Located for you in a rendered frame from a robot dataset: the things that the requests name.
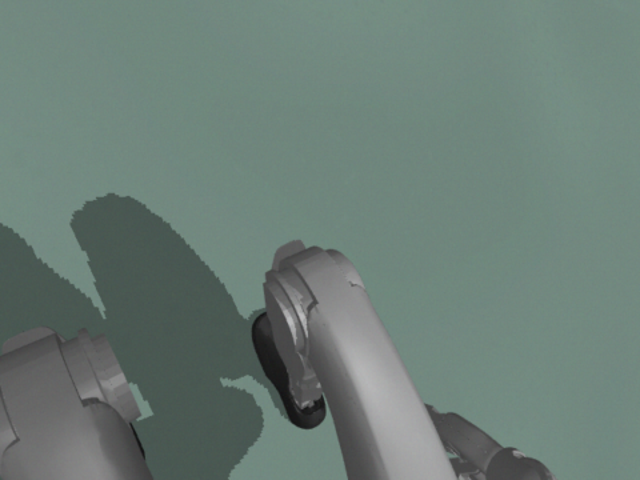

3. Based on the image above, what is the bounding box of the right robot arm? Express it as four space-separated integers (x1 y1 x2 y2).
486 447 558 480

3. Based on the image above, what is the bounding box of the right robot hand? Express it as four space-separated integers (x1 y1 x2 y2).
424 403 503 480

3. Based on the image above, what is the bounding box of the right robot foot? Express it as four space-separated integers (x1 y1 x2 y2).
252 312 326 429

